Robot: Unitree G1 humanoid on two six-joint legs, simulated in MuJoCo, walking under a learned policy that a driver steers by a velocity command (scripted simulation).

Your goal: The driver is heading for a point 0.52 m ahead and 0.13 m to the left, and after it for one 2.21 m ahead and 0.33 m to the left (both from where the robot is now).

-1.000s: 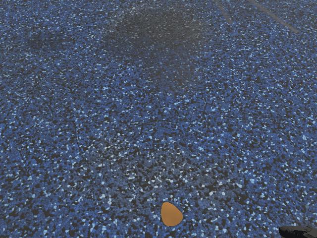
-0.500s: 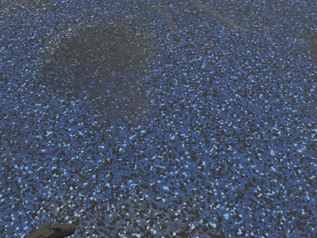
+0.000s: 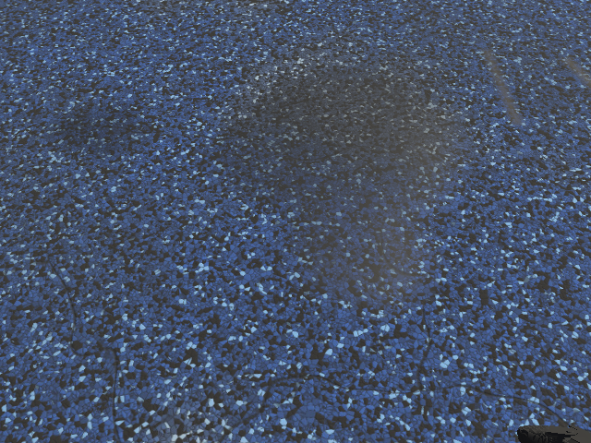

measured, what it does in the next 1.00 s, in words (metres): walks ahead, turning left: right foot, then left foot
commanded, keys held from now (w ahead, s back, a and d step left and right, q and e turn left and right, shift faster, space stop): w+q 0.58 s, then q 0.28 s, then e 0.14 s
